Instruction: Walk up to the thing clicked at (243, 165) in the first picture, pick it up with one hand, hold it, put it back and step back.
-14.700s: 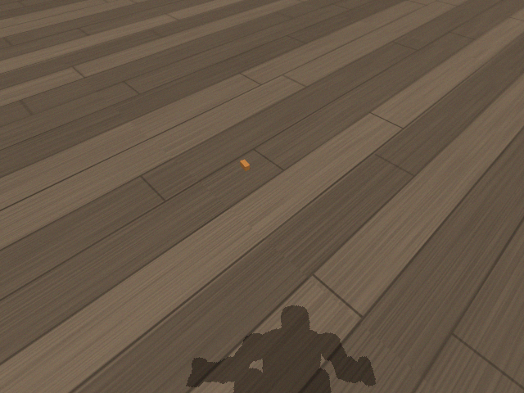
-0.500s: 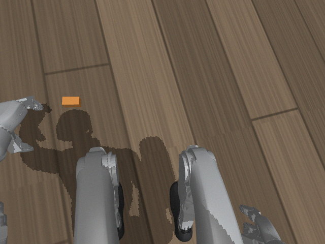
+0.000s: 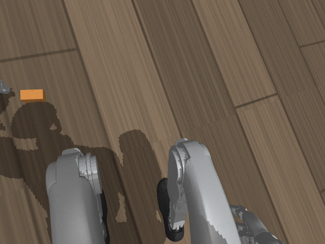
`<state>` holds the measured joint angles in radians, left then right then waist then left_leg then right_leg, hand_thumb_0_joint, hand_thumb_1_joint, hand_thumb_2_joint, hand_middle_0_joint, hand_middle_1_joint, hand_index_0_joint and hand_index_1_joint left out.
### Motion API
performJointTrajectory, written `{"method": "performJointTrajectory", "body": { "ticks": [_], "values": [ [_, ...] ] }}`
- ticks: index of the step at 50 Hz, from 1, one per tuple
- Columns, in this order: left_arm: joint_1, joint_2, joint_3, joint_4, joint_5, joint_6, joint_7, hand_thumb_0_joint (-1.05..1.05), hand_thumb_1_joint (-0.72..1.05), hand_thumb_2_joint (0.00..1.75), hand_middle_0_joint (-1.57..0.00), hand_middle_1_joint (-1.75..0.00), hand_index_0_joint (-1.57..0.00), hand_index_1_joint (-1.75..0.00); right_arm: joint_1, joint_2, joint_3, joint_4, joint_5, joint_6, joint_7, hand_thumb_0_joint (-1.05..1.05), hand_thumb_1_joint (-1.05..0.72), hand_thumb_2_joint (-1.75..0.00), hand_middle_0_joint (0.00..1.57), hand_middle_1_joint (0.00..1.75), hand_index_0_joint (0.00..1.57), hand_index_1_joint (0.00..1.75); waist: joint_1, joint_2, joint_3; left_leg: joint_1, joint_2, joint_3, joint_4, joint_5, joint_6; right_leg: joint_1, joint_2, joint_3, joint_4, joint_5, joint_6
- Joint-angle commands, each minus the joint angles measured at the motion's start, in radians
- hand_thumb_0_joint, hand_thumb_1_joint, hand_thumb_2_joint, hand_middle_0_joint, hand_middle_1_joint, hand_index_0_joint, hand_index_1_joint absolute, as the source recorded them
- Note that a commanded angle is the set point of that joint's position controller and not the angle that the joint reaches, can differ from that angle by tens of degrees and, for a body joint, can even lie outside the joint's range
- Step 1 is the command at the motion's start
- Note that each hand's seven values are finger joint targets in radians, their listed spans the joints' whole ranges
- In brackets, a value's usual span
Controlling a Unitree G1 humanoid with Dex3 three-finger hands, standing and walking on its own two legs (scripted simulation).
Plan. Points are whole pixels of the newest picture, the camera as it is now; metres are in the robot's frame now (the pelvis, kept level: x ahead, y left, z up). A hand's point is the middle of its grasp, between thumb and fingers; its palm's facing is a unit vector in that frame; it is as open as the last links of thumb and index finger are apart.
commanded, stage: rise first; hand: left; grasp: from above
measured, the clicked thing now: (33, 96) +0.50 +0.34 -0.32
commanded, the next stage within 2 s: none
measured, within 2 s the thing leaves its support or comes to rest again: neither
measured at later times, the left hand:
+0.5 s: hand out of the picture +0.43 +0.38 -0.20, palm faces -0.46 -0.09 -0.88, open 11.4 cm
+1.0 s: hand out of the picture +0.43 +0.38 -0.21, palm faces -0.46 -0.10 -0.88, open 11.8 cm
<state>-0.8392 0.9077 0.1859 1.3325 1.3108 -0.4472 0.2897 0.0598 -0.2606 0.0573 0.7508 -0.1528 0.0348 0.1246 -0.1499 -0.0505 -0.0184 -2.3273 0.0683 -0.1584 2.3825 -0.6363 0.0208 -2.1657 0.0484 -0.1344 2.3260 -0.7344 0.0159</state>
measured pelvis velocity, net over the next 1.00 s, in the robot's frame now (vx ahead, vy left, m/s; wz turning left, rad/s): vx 0.01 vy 0.00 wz -0.06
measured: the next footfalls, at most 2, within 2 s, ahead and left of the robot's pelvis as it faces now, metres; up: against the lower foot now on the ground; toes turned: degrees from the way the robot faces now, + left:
none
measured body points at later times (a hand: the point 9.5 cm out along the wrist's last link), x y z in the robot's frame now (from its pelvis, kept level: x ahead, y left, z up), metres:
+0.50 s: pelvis +0.01 +0.00 -0.03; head +0.26 +0.10 +0.33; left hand +0.45 +0.38 -0.15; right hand +0.10 -0.27 -0.13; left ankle +0.09 +0.13 -0.30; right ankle +0.09 -0.12 -0.30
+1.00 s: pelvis +0.01 +0.00 -0.03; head +0.25 +0.12 +0.33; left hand +0.45 +0.39 -0.16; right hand +0.09 -0.27 -0.12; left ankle +0.09 +0.13 -0.30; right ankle +0.09 -0.12 -0.30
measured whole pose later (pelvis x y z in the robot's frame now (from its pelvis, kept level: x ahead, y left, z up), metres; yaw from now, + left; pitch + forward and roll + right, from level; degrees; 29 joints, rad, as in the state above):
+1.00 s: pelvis +0.01 +0.00 -0.03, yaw -4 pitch +29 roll -12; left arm -0.93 1.03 0.20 1.47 1.35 -0.44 0.38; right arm 0.04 -0.27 0.16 0.73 -0.21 0.02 0.14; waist -0.21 -0.10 0.06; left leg -2.38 0.08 -0.22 2.50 -0.67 0.02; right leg -2.20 0.08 -0.18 2.41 -0.74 0.03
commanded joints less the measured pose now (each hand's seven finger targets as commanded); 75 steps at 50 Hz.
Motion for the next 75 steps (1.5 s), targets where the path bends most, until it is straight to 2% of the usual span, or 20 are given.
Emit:
{"method": "performJointTrajectory", "body": {
  "ticks": [1,4,9,12,15,16,18,27,30,33,34,42,50,62,65,66,68,71,72,75],
  "values": [
    [-0.245,0.341,0.064,-0.115,0.003,-0.027,0.058,0.00,-0.03,0.58,-0.52,-0.50,-0.52,-0.50,0.184,-0.257,-0.072,0.001,-0.022,0.012,-0.013,0.00,-0.91,-0.90,0.20,0.30,0.20,0.30,0.015,0.327,-0.680,0.634,-0.021,0.062,-0.182,0.207,0.012,0.181,0.041,-0.048,-0.229,0.243,-0.044],
    [-0.273,0.348,0.064,-0.115,0.011,-0.037,0.077,0.00,-0.05,0.60,-0.51,-0.51,-0.51,-0.51,0.170,-0.261,-0.064,-0.004,-0.034,0.015,-0.010,0.00,-0.91,-0.90,0.20,0.30,0.20,0.30,0.001,0.338,-0.669,0.618,-0.017,0.056,-0.168,0.200,0.010,0.165,0.045,-0.056,-0.209,0.241,-0.044],
    [-0.285,0.366,0.079,-0.066,0.012,-0.026,0.112,0.00,-0.05,0.60,-0.49,-0.56,-0.49,-0.55,0.156,-0.270,-0.056,-0.009,-0.041,0.006,-0.010,0.00,-0.90,-0.90,0.20,0.30,0.20,0.30,0.003,0.363,-0.644,0.614,-0.012,0.036,-0.177,0.134,0.003,0.111,0.049,-0.072,-0.188,0.182,-0.051],
    [-0.301,0.379,0.073,-0.065,0.025,-0.009,0.122,0.00,-0.06,0.60,-0.48,-0.58,-0.49,-0.57,0.160,-0.265,-0.048,-0.010,-0.047,0.002,-0.011,0.00,-0.91,-0.90,0.20,0.30,0.20,0.30,-0.003,0.363,-0.661,0.591,-0.013,0.049,-0.149,0.157,0.007,0.141,0.052,-0.064,-0.189,0.210,-0.047],
    [-0.311,0.395,0.085,-0.064,0.011,0.009,0.132,0.00,-0.07,0.60,-0.47,-0.60,-0.48,-0.59,0.163,-0.269,-0.044,-0.008,-0.052,-0.003,-0.012,0.00,-0.91,-0.90,0.20,0.30,0.20,0.30,-0.005,0.346,-0.663,0.577,-0.011,0.053,-0.128,0.179,0.013,0.161,0.050,-0.061,-0.187,0.236,-0.040],
    [-0.305,0.374,0.070,-0.049,0.006,0.017,0.131,0.00,-0.08,0.61,-0.46,-0.60,-0.47,-0.59,0.161,-0.264,-0.040,-0.004,-0.051,-0.007,-0.013,0.00,-0.91,-0.90,0.20,0.30,0.20,0.30,-0.005,0.345,-0.647,0.571,-0.011,0.052,-0.128,0.169,0.013,0.153,0.050,-0.058,-0.189,0.227,-0.042],
    [-0.331,0.396,0.072,-0.055,0.004,0.021,0.127,0.00,-0.09,0.62,-0.45,-0.62,-0.46,-0.61,0.170,-0.271,-0.035,-0.005,-0.053,-0.010,-0.013,0.00,-0.91,-0.90,0.20,0.30,0.20,0.30,-0.024,0.334,-0.656,0.551,-0.008,0.047,-0.117,0.169,0.014,0.174,0.053,-0.062,-0.191,0.240,-0.038],
    [-0.286,0.411,0.068,-0.054,-0.020,0.039,0.080,0.00,-0.12,0.64,-0.43,-0.65,-0.44,-0.64,0.169,-0.273,-0.018,-0.014,-0.055,-0.013,-0.010,0.00,-0.91,-0.90,0.20,0.30,0.20,0.30,-0.010,0.347,-0.636,0.552,-0.007,0.041,-0.111,0.178,0.015,0.189,0.052,-0.064,-0.178,0.244,-0.041],
    [-0.268,0.414,0.076,-0.064,-0.024,0.032,0.073,0.00,-0.12,0.64,-0.42,-0.66,-0.43,-0.64,0.182,-0.279,-0.014,-0.015,-0.060,-0.008,-0.005,0.00,-0.91,-0.90,0.20,0.30,0.20,0.30,-0.017,0.359,-0.661,0.591,-0.003,0.034,-0.102,0.243,0.013,0.217,0.056,-0.070,-0.175,0.295,-0.037],
    [-0.278,0.420,0.077,-0.076,-0.030,0.018,0.071,0.00,-0.12,0.64,-0.42,-0.66,-0.43,-0.65,0.169,-0.282,-0.009,-0.019,-0.058,-0.002,-0.002,0.00,-0.91,-0.90,0.20,0.30,0.20,0.30,-0.023,0.373,-0.652,0.590,0.000,0.026,-0.107,0.228,0.011,0.199,0.059,-0.077,-0.167,0.279,-0.041],
    [-0.279,0.424,0.084,-0.082,-0.034,0.012,0.073,0.00,-0.19,0.71,-0.43,-0.62,-0.41,-0.64,0.168,-0.283,-0.004,-0.022,-0.062,-0.002,-0.001,0.00,-0.91,-0.90,0.20,0.30,0.20,0.30,-0.019,0.377,-0.642,0.590,0.000,0.025,-0.110,0.231,0.011,0.203,0.058,-0.077,-0.166,0.279,-0.040],
    [-0.322,0.431,0.079,-0.041,-0.004,-0.006,0.111,0.00,-0.14,0.67,-0.41,-0.66,-0.41,-0.66,0.161,-0.293,0.009,-0.021,-0.062,-0.005,-0.001,0.00,-0.91,-0.90,0.20,0.30,0.20,0.30,-0.047,0.377,-0.598,0.565,0.001,0.017,-0.104,0.179,0.008,0.165,0.064,-0.089,-0.165,0.243,-0.041],
    [-0.360,0.428,0.036,0.000,0.028,0.016,0.131,0.00,-0.19,0.71,-0.38,-0.71,-0.38,-0.71,0.167,-0.294,0.020,-0.023,-0.059,-0.025,-0.001,0.00,-0.91,-0.91,0.20,0.30,0.20,0.30,-0.069,0.410,-0.565,0.566,0.002,0.005,-0.114,0.151,0.001,0.131,0.061,-0.093,-0.155,0.230,-0.046],
    [-0.349,0.463,0.032,0.030,0.010,0.038,0.119,0.00,-0.21,0.72,-0.35,-0.76,-0.36,-0.75,0.167,-0.301,0.049,-0.038,-0.062,-0.036,-0.002,0.00,-0.91,-0.90,0.20,0.30,0.20,0.30,-0.074,0.407,-0.579,0.550,0.005,0.010,-0.096,0.177,0.007,0.187,0.068,-0.093,-0.166,0.265,-0.038],
    [-0.335,0.460,0.047,0.023,-0.002,0.038,0.121,0.00,-0.19,0.70,-0.36,-0.75,-0.37,-0.74,0.170,-0.304,0.053,-0.040,-0.069,-0.034,0.000,0.00,-0.91,-0.90,0.20,0.30,0.20,0.30,-0.073,0.396,-0.581,0.553,0.004,0.006,-0.102,0.189,0.007,0.205,0.066,-0.100,-0.165,0.272,-0.036],
    [-0.341,0.464,0.034,0.024,0.001,0.036,0.119,0.00,-0.21,0.71,-0.35,-0.75,-0.36,-0.74,0.162,-0.301,0.059,-0.045,-0.068,-0.034,0.001,0.00,-0.91,-0.90,0.20,0.30,0.20,0.30,-0.074,0.409,-0.581,0.544,0.005,0.011,-0.097,0.184,0.008,0.210,0.069,-0.095,-0.172,0.275,-0.036],
    [-0.333,0.486,0.053,0.013,0.000,0.038,0.118,0.00,-0.21,0.72,-0.35,-0.76,-0.36,-0.75,0.170,-0.307,0.058,-0.046,-0.064,-0.036,0.000,0.00,-0.91,-0.90,0.20,0.30,0.20,0.30,-0.070,0.412,-0.596,0.564,0.007,0.005,-0.098,0.207,0.007,0.212,0.068,-0.098,-0.165,0.289,-0.036],
    [-0.326,0.470,0.053,0.005,-0.003,0.042,0.115,0.00,-0.25,0.75,-0.34,-0.76,-0.34,-0.75,0.171,-0.307,0.053,-0.045,-0.064,-0.037,0.002,0.00,-0.91,-0.90,0.20,0.30,0.20,0.30,-0.069,0.433,-0.591,0.589,0.008,-0.006,-0.114,0.207,0.001,0.188,0.066,-0.105,-0.152,0.280,-0.040],
    [-0.353,0.469,0.046,-0.011,-0.002,0.041,0.112,0.00,-0.25,0.75,-0.33,-0.76,-0.33,-0.76,0.174,-0.306,0.056,-0.046,-0.067,-0.039,0.004,0.00,-0.91,-0.90,0.20,0.30,0.20,0.30,-0.083,0.442,-0.589,0.588,0.010,-0.004,-0.112,0.205,0.002,0.195,0.068,-0.104,-0.159,0.283,-0.039],
    [-0.337,0.475,0.050,-0.005,-0.003,0.048,0.114,0.00,-0.26,0.76,-0.33,-0.75,-0.33,-0.75,0.176,-0.307,0.058,-0.051,-0.061,-0.038,0.004,0.00,-0.91,-0.90,0.20,0.30,0.20,0.30,-0.074,0.413,-0.586,0.555,0.008,0.007,-0.102,0.196,0.007,0.213,0.071,-0.097,-0.173,0.287,-0.036]
  ]
}}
